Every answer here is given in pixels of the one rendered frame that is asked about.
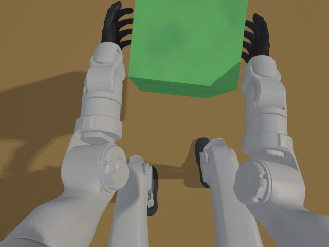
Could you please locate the robot left hand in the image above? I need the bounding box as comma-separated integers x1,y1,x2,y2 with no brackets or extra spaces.
101,1,134,50

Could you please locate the left robot forearm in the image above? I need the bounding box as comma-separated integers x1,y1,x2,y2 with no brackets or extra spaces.
61,42,126,178

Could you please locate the right robot forearm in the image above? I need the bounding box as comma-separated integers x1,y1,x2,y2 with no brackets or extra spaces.
241,55,302,176

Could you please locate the carton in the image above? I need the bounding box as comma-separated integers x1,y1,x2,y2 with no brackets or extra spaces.
128,0,248,98

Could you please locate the robot right hand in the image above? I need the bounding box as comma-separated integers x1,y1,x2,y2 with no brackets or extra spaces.
241,13,270,63

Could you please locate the robot left upper arm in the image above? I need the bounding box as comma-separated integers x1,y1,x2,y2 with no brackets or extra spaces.
0,143,129,247

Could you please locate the robot right shin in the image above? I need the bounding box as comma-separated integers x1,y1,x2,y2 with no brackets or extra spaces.
204,138,239,164

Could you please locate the robot right upper arm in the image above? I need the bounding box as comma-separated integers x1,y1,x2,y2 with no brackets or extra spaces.
233,158,329,247

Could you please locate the robot right foot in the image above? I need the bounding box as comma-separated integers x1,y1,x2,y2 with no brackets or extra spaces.
195,137,210,188

